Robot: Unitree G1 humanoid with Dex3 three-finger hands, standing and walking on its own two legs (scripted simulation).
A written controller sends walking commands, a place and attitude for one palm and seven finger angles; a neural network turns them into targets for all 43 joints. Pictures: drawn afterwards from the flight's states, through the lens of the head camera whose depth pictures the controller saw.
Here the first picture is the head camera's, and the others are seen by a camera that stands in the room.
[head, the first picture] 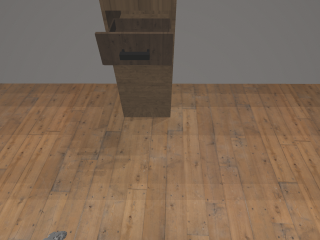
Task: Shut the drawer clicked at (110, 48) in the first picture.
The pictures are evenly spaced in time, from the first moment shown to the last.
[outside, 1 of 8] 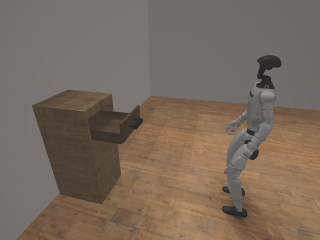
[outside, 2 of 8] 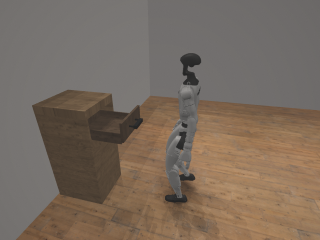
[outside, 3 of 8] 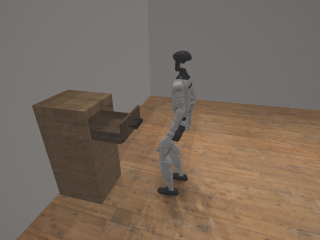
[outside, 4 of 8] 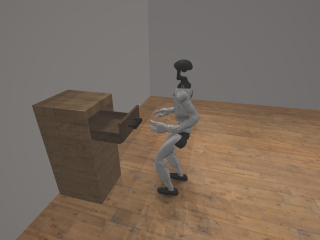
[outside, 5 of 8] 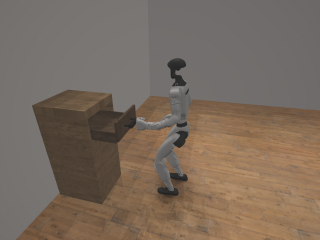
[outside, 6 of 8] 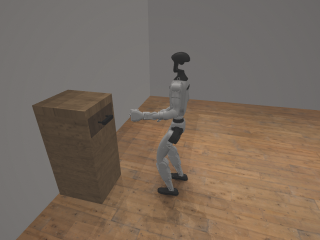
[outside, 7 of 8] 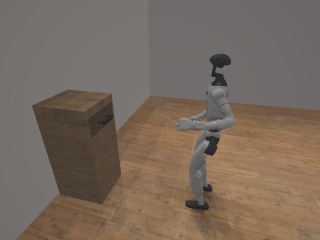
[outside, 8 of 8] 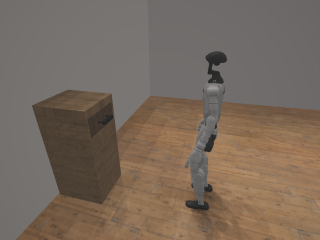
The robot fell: no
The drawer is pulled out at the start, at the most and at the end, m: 0.27 0.27 0.00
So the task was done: yes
